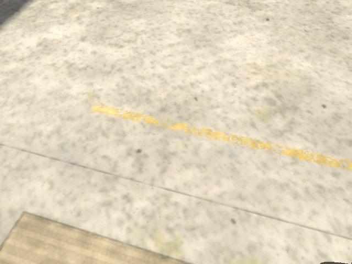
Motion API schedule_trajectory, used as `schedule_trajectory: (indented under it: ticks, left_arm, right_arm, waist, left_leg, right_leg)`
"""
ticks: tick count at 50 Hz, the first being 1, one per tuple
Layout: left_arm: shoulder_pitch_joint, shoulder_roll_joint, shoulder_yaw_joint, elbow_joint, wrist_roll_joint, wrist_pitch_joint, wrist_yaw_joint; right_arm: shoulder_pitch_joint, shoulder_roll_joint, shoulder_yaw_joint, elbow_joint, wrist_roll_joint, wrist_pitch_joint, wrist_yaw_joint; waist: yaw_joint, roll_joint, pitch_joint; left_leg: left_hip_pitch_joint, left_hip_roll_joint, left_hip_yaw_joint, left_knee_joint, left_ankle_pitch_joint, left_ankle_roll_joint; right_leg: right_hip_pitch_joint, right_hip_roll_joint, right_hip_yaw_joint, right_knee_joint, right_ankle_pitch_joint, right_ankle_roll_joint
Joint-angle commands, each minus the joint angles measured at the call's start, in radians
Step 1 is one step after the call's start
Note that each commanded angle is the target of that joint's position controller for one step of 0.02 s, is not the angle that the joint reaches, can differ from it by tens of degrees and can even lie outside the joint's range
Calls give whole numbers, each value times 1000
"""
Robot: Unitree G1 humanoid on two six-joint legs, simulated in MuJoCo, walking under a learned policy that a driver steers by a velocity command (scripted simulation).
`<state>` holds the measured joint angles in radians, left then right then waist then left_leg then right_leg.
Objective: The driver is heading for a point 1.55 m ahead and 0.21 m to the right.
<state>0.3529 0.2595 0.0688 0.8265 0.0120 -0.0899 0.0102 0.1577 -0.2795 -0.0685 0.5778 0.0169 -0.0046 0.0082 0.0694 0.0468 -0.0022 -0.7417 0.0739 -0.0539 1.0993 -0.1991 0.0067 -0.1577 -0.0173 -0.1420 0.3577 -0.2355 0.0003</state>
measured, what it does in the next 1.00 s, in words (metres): walks ahead: left foot, then right foot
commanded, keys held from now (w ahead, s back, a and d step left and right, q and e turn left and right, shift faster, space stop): w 1.00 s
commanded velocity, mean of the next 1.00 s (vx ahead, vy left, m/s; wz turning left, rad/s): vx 0.50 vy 0.00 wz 0.14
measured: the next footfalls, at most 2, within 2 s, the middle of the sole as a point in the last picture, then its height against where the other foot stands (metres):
left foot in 0.20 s outside the picture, level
right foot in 0.70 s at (209, 239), level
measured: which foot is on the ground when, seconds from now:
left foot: up 0.00-0.18, down 0.20-0.70, up 0.72-1.00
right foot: down 0.00-0.20, up 0.22-0.68, down 0.70-1.00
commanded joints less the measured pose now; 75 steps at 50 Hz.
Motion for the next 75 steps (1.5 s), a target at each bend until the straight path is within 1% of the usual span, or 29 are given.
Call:
schedule_trajectory:
  ticks: [1,6,9,10,11,12,13,15,17,24,31,33,35,36,37,38,41,45,52,57,59,61,62,63,64,65,66,69,75]
  left_arm:
    - [-101,161,32,-70,-11,-16,8]
    - [-27,211,46,-19,-40,4,-3]
    - [-31,212,43,-1,-49,16,-5]
    - [-29,166,24,-14,-26,12,-2]
    - [44,39,-21,-71,5,-10,-13]
    - [-12,113,-6,-60,-30,-39,-21]
    - [-108,156,9,-93,-64,-49,-24]
    - [-162,130,1,-102,-25,-45,-14]
    - [-118,113,5,-94,-21,-20,-20]
    - [-276,41,-21,-124,-11,4,-29]
    - [-430,66,-18,-187,-25,-10,-65]
    - [-371,90,-6,-179,-21,-14,-67]
    - [-116,161,31,-110,-8,-15,-55]
    - [37,256,52,-94,10,-15,-46]
    - [84,250,49,-75,-9,-13,-52]
    - [55,177,30,-82,-26,-9,-47]
    - [-119,104,5,-106,-4,-4,-42]
    - [-130,103,6,-86,-8,-24,-39]
    - [-33,155,19,-39,-27,-6,-17]
    - [24,175,27,-1,-36,17,-14]
    - [8,189,34,3,-37,26,-9]
    - [-13,165,23,2,-38,34,-6]
    - [-16,107,-1,-26,-14,31,-6]
    - [112,1,-33,-42,-18,11,-12]
    - [61,109,-7,-20,-40,-4,-15]
    - [-32,155,8,-51,-57,-9,-16]
    - [-83,144,8,-62,-51,-6,-12]
    - [-59,103,16,-59,-43,30,-10]
    - [-131,59,16,-91,-33,57,-13]
  right_arm:
    - [-57,-16,3,-65,2,-15,20]
    - [-161,-17,5,-93,8,-30,37]
    - [75,-95,-46,-25,-9,-35,32]
    - [248,-159,-75,12,-9,-30,18]
    - [278,-298,-90,10,-10,-35,6]
    - [329,-218,-68,7,-7,-46,7]
    - [282,-174,-52,21,-13,-56,9]
    - [153,-100,-28,17,-8,-61,11]
    - [96,-61,-15,15,-22,-70,10]
    - [150,-110,-26,95,-9,-85,-13]
    - [243,-148,-40,171,6,-68,-15]
    - [229,-160,-44,179,5,-58,-19]
    - [208,-132,-30,174,-2,-50,-24]
    - [290,-53,-4,145,-19,-58,-24]
    - [351,-5,15,156,-16,-78,-17]
    - [260,-102,-9,150,5,-92,-10]
    - [102,-105,-14,106,-9,-93,-18]
    - [137,-55,-8,114,-11,-61,-23]
    - [-94,-13,14,71,-10,-74,-5]
    - [-197,-34,11,31,0,-86,24]
    - [-161,-57,2,34,-3,-92,31]
    - [58,-119,-34,96,-16,-97,21]
    - [250,-200,-56,126,-31,-97,8]
    - [285,-267,-67,140,-31,-93,8]
    - [298,-166,-46,134,-21,-90,4]
    - [234,-128,-31,131,-18,-90,-2]
    - [166,-102,-22,126,-21,-91,-4]
    - [70,-46,-9,137,-33,-109,1]
    - [85,-89,-26,192,-36,-117,-17]
  waist:
    - [-32,-135,0]
    - [1,-122,56]
    - [-140,-112,-71]
    - [-220,-64,-173]
    - [-138,244,-272]
    - [-200,174,-397]
    - [-198,126,-254]
    - [-128,25,-128]
    - [-63,36,-96]
    - [-84,-2,2]
    - [-137,24,50]
    - [-100,47,16]
    - [22,30,-145]
    - [30,-143,-323]
    - [16,-342,-430]
    - [44,-246,-334]
    - [-34,-100,-79]
    - [-94,-123,-43]
    - [-17,-102,9]
    - [11,-120,46]
    - [-22,-135,26]
    - [-136,-113,-105]
    - [-207,-2,-263]
    - [-142,266,-377]
    - [-193,169,-369]
    - [-187,113,-228]
    - [-157,45,-155]
    - [-78,67,-56]
    - [-69,10,13]
  left_leg:
    - [28,32,-12,-180,121,9]
    - [136,-13,79,-423,52,58]
    - [524,-131,171,-575,65,128]
    - [817,-55,37,-535,95,167]
    - [1103,251,-512,-640,4,345]
    - [1122,315,-737,-787,-87,397]
    - [1039,277,-571,-781,-25,347]
    - [769,201,-354,-791,129,283]
    - [624,160,-270,-856,177,273]
    - [552,106,-63,-933,265,233]
    - [720,168,-73,-856,237,191]
    - [763,167,-65,-776,420,167]
    - [666,79,11,-465,616,112]
    - [336,-24,59,-73,291,47]
    - [74,-154,-39,166,-367,12]
    - [-46,-94,-100,268,-340,21]
    - [8,36,-37,140,-102,35]
    - [73,67,-24,18,-27,7]
    - [88,31,32,-411,280,-13]
    - [85,2,35,-549,210,21]
    - [157,-19,50,-583,135,52]
    - [502,-62,83,-624,138,97]
    - [823,124,-112,-588,175,163]
    - [1132,347,-560,-690,9,315]
    - [1107,335,-626,-758,-131,300]
    - [986,306,-468,-775,-117,251]
    - [850,268,-356,-802,-54,224]
    - [619,197,-160,-912,61,195]
    - [610,177,75,-963,269,178]
  right_leg:
    - [11,-255,120,-163,234,-169]
    - [85,-282,80,-149,230,-148]
    - [63,-227,-18,183,674,-105]
    - [-138,-185,-41,456,523,-61]
    - [-542,-19,-4,867,-245,10]
    - [-644,5,202,1026,-342,3]
    - [-737,-44,202,1054,-260,-14]
    - [-658,-120,195,922,-106,-22]
    - [-548,-140,208,845,-39,-14]
    - [-535,-102,173,433,272,22]
    - [-507,-47,151,190,247,-37]
    - [-413,-15,121,162,171,-69]
    - [-30,5,104,167,204,-127]
    - [371,-248,454,188,193,-252]
    - [553,-376,871,13,-3,-353]
    - [502,-347,828,-30,-131,-308]
    - [83,-249,512,-103,67,-246]
    - [-50,-205,367,-190,224,-260]
    - [2,-158,213,-206,292,-206]
    - [139,-226,247,-141,273,-193]
    - [176,-241,251,-80,377,-173]
    - [103,-163,207,176,595,-130]
    - [-103,-95,162,489,352,-89]
    - [-497,76,161,827,-296,-28]
    - [-607,35,283,950,-335,-29]
    - [-661,-12,270,968,-243,-36]
    - [-630,-60,247,932,-153,-34]
    - [-505,-111,256,836,-29,-21]
    - [-580,-102,263,645,187,6]
Over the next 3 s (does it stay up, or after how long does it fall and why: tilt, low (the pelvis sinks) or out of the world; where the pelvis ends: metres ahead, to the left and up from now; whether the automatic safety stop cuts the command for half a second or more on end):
stays up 1.49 -0.15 -0.01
